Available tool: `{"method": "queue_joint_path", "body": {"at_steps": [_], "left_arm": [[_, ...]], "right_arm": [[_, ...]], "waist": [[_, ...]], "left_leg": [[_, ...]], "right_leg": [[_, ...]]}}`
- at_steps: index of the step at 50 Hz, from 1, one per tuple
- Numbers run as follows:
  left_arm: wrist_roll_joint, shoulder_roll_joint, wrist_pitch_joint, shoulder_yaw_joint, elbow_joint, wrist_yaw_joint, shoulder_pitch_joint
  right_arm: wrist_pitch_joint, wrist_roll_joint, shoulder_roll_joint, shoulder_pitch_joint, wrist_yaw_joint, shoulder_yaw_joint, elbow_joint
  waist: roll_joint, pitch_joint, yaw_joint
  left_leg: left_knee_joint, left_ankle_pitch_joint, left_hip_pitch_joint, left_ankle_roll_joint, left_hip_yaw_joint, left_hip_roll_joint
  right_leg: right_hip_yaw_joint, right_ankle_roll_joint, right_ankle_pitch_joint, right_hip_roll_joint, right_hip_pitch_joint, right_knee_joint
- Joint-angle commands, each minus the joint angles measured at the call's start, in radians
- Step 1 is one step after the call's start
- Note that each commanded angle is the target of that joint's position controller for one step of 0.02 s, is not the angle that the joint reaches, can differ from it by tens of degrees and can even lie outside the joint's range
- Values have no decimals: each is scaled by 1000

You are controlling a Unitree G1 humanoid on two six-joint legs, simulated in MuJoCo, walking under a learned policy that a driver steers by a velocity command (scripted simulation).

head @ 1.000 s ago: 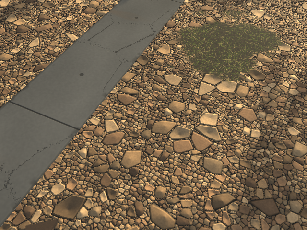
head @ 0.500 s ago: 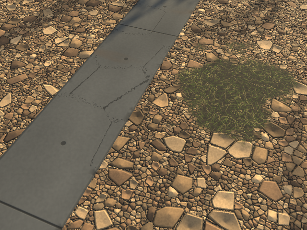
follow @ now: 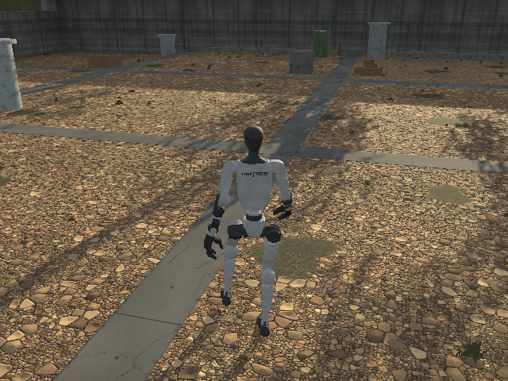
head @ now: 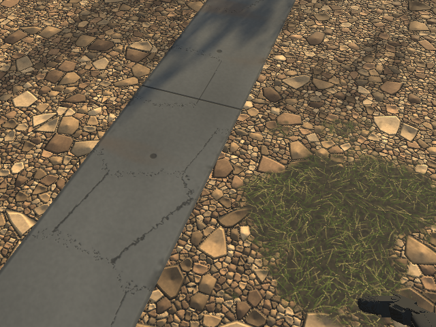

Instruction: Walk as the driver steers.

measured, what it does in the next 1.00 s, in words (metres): walks ahead, turning right: left foot, then right foot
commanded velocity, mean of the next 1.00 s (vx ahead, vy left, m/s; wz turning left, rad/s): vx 1.00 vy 0.00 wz -0.92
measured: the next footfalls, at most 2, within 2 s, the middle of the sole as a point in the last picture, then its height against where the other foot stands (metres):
left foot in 0.14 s outside the picture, level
right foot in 0.60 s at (297, 269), level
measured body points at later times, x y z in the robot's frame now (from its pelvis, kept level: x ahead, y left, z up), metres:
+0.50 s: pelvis +0.46 -0.01 -0.02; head +0.48 -0.03 +0.43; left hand +0.80 +0.09 -0.06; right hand +0.28 -0.24 -0.15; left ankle +0.33 +0.16 -0.74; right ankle +0.60 -0.16 -0.69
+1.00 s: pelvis +0.87 -0.26 -0.03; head +0.89 -0.29 +0.42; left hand +1.09 -0.04 -0.14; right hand +0.88 -0.61 -0.07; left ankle +1.10 -0.30 -0.73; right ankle +0.67 -0.14 -0.74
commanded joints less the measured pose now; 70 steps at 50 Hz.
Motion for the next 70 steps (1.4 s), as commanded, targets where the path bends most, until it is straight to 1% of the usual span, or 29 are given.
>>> {"method": "queue_joint_path", "body": {"at_steps": [1,5,7,8,9,10,12,16,24,26,28,29,30,31,32,33,34,37,41,47,49,50,51,52,53,55,59,67,70], "left_arm": [[-16,186,-37,43,-119,-9,-122],[-11,219,-21,55,-124,3,-85],[2,259,-17,65,-144,1,-141],[8,131,-23,33,-182,-1,-152],[-54,34,-22,7,-251,0,-32],[-26,106,-3,8,-223,14,-82],[3,114,17,11,-225,-3,-223],[28,42,73,-6,-309,-45,-344],[25,66,76,-36,-436,-95,-602],[22,98,73,-27,-414,-85,-544],[19,161,70,3,-348,-63,-284],[20,206,66,33,-280,-44,-75],[11,250,70,62,-248,-17,-64],[25,360,87,78,-288,-9,-189],[28,375,97,88,-324,-7,-133],[22,334,92,83,-306,2,-143],[18,284,80,70,-291,9,-170],[5,212,34,38,-295,19,-241],[4,212,4,39,-287,5,-213],[-12,249,7,58,-257,3,-146],[0,301,9,68,-260,5,-173],[5,321,5,71,-271,-1,-231],[10,212,-9,41,-298,-3,-261],[-35,60,-5,-1,-350,-1,-148],[-10,137,7,-8,-346,9,-173],[24,186,32,4,-329,-11,-290],[33,94,80,-22,-397,-58,-391],[29,92,87,-47,-501,-96,-652],[24,110,79,-38,-471,-86,-587]], "right_arm": [[-6,23,-63,-72,5,-1,-78],[-9,22,-147,-13,-26,-31,-83],[-17,19,-219,316,-61,-69,-5],[-17,-13,-296,524,-82,-91,16],[-12,-33,-365,435,-68,-106,3],[-3,-22,-267,331,-58,-103,-19],[-2,-15,-124,269,-52,-70,-3],[-33,24,-71,342,-39,-54,95],[-52,28,-159,361,-49,-68,129],[-31,29,-220,403,-63,-81,125],[5,22,-283,355,-74,-100,100],[20,17,-282,316,-70,-101,76],[26,6,-228,325,-56,-95,76],[16,6,-104,379,-44,-65,-19],[-12,18,-160,293,-45,-62,-100],[-34,17,-171,227,-45,-56,-111],[-39,15,-171,221,-47,-52,-99],[18,-25,-153,261,-45,-44,-79],[38,-5,-92,33,-27,-18,-177],[26,24,-122,-44,-27,-20,-207],[20,30,-203,136,-49,-55,-160],[17,33,-241,341,-67,-76,-116],[14,8,-308,558,-90,-102,-79],[11,-36,-376,508,-84,-110,-84],[18,-17,-313,382,-72,-114,-101],[25,-6,-165,281,-63,-81,-92],[-8,21,-116,362,-44,-63,20],[-38,21,-164,400,-43,-69,91],[-16,25,-246,447,-62,-85,94]], "waist": [[-62,95,-53],[-73,-11,-73],[-59,-199,-246],[65,-356,-303],[429,-467,-158],[264,-329,-146],[28,-94,-150],[77,8,-92],[12,125,-65],[58,57,-25],[102,-79,117],[78,-169,197],[-48,-144,157],[-277,-147,-12],[-155,-290,45],[-41,-162,30],[42,-37,-25],[75,31,-136],[27,103,-90],[-55,23,-27],[-57,-107,-121],[-52,-197,-251],[36,-320,-329],[359,-411,-191],[316,-339,-161],[59,-111,-150],[62,20,-104],[7,156,-93],[67,60,-38]], "left_leg": [[-188,239,310,-13,78,-77],[-307,109,411,23,51,-128],[-271,-44,788,43,37,-90],[-269,-408,1013,57,-205,147],[-528,-632,1134,144,-797,383],[-562,-743,1014,162,-779,342],[-553,-408,764,142,-413,247],[-597,-35,630,92,-70,177],[-683,573,606,38,340,78],[-532,1009,721,27,353,98],[-184,1200,717,45,330,146],[108,1075,599,56,302,148],[460,257,359,37,291,18],[829,-431,-35,-16,227,-138],[865,-376,-178,-14,10,-134],[770,-311,-222,-8,-26,-82],[656,-268,-178,-9,-23,-45],[465,-316,16,-53,-24,13],[110,-77,108,-73,37,-1],[-254,161,315,-12,33,-106],[-262,7,535,5,26,-157],[-265,-53,759,15,31,-131],[-256,-358,1005,41,-138,45],[-468,-622,1162,111,-685,338],[-555,-770,1045,137,-845,327],[-544,-561,785,130,-488,231],[-609,-190,616,93,-144,177],[-713,364,599,34,318,72],[-520,1066,749,16,355,100]], "right_leg": [[202,-128,341,-200,-334,-208],[225,-63,699,-223,-59,39],[198,-27,694,-158,-178,482],[143,-29,293,-101,-341,842],[58,-6,-215,-12,-617,1106],[42,-20,-130,-106,-728,1181],[10,-7,-16,-184,-725,1099],[-12,6,5,-253,-751,1039],[-238,-51,299,-168,-579,534],[-286,-80,234,-90,-476,497],[-258,-120,122,-38,-207,494],[-201,-152,81,-21,44,428],[-74,-177,-3,-72,211,373],[406,-292,101,-287,371,303],[690,-382,-75,-372,457,96],[707,-345,-129,-385,342,-12],[630,-304,-66,-353,170,-38],[422,-267,133,-234,-160,-52],[312,-224,218,-126,-353,-111],[339,-114,573,-146,-148,1],[341,-63,821,-139,-77,251],[316,-40,801,-110,-159,490],[250,-28,496,-54,-322,827],[137,0,-275,52,-620,1097],[86,-18,-164,-39,-725,1164],[32,-4,-22,-140,-719,1094],[13,11,-5,-226,-753,1054],[-203,-33,267,-185,-675,609],[-290,-84,190,-73,-496,514]]}}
